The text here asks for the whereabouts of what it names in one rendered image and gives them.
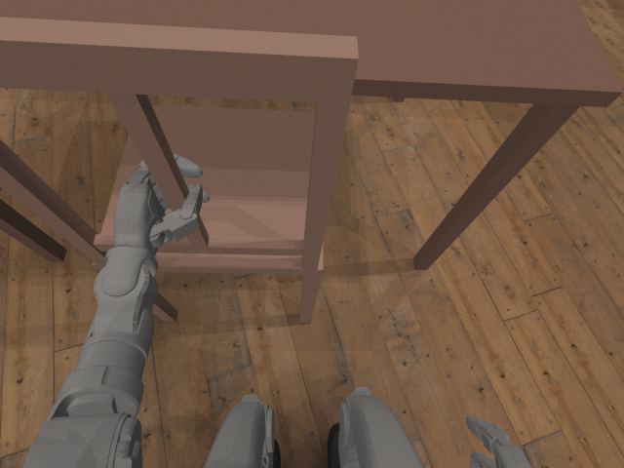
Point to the left robot upper arm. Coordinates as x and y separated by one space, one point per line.
110 440

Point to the left robot thigh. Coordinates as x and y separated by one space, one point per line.
246 434

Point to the robot thigh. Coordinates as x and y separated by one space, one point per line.
367 425
246 434

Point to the right robot hand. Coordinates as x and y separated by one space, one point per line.
496 442

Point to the left robot hand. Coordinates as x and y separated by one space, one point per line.
139 206

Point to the right robot thigh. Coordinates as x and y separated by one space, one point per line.
367 425

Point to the chair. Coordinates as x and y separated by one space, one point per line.
269 173

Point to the table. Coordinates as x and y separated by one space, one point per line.
542 52

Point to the robot left forearm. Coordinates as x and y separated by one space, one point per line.
107 377

